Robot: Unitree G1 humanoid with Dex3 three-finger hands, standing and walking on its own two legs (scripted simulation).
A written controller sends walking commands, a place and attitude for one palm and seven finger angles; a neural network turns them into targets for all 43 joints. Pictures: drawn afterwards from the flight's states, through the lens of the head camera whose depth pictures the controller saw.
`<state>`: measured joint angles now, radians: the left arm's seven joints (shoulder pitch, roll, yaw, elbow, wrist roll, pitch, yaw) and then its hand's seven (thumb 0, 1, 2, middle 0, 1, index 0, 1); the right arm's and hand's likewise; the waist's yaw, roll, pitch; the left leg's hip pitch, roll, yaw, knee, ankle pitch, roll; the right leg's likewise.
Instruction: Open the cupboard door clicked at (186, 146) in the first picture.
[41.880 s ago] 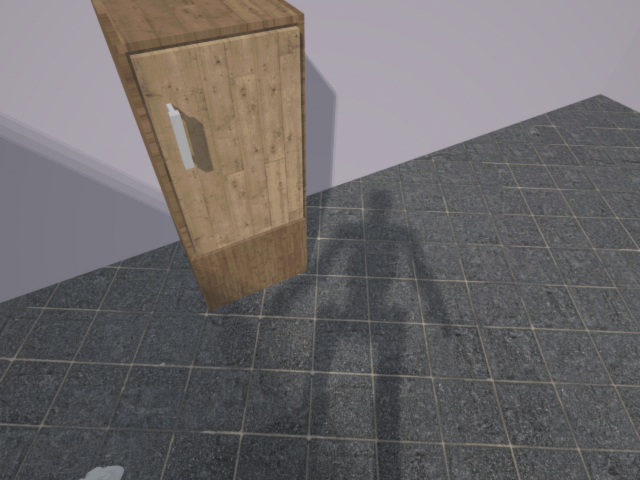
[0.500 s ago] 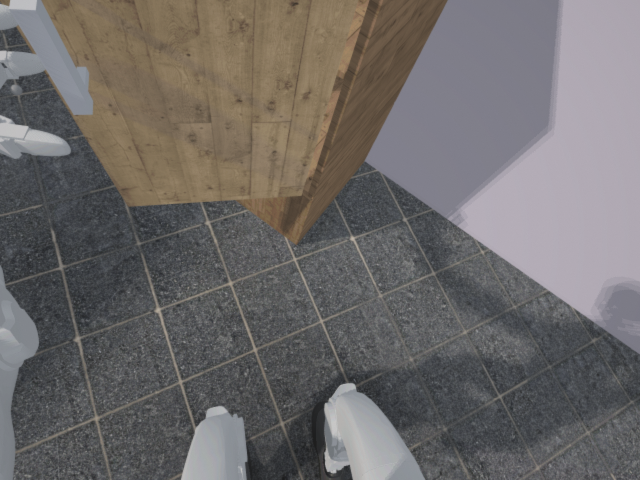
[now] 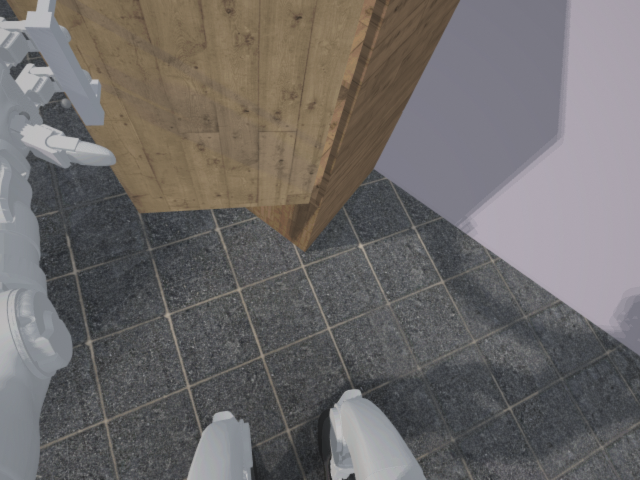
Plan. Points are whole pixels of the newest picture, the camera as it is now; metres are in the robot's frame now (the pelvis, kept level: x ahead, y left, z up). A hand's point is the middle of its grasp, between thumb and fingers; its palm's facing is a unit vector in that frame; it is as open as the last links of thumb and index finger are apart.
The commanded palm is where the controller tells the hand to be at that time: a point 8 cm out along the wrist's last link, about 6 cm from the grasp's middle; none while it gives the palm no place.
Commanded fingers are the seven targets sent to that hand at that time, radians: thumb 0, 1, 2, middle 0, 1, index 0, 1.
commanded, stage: slide the fingers in behind the handle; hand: left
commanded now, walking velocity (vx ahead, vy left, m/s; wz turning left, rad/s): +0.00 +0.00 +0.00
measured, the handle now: (72, 62) +0.58 +0.23 +0.07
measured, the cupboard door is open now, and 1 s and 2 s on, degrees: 44 45 57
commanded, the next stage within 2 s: close the thumb around the handle in 0.66 s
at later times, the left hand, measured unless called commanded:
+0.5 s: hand (94, 104) +0.52 +0.21 +0.07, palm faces +0.05 -1.00 -0.01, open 13.9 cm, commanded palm +0.50 +0.25 +0.06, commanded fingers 0.00 -0.50 0.30 -0.30 -1.20 -0.30 -1.20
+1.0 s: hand (91, 104) +0.52 +0.21 +0.07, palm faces +0.05 -1.00 -0.01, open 12.4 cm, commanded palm +0.50 +0.25 +0.06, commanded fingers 0.00 0.23 0.61 -0.35 -1.28 -0.35 -1.28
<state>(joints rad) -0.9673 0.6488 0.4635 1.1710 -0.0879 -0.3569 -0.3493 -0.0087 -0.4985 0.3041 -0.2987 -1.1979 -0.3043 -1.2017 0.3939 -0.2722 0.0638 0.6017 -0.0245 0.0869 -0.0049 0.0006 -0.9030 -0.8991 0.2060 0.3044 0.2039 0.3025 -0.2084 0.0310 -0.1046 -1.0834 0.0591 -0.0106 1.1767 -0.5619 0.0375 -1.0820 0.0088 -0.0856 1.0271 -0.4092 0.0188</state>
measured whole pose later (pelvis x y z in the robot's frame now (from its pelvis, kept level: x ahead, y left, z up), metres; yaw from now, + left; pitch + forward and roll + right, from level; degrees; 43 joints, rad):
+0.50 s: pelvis +0.00 -0.01 +0.00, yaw +0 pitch +25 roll -4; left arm -0.94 0.58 0.45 1.18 -0.07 -0.40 -0.27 -0.01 -0.50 0.30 -0.30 -1.20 -0.30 -1.20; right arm 0.40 -0.26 0.06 0.60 -0.02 0.08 0.00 0.00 -0.90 -0.90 0.21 0.30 0.20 0.30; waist -0.20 0.04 -0.11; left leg -1.05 0.06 0.00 1.16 -0.56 0.03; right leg -1.07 0.01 -0.07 1.04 -0.41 0.01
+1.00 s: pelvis +0.00 -0.01 +0.00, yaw +0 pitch +25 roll -4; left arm -0.94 0.58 0.45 1.17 -0.08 -0.40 -0.28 -0.01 -0.24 0.41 -0.32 -1.23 -0.32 -1.23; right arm 0.40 -0.27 0.05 0.61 -0.02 0.08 0.00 0.00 -0.90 -0.90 0.20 0.30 0.20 0.30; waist -0.20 0.04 -0.11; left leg -1.05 0.06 0.00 1.16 -0.55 0.03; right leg -1.07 0.01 -0.07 1.04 -0.41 0.01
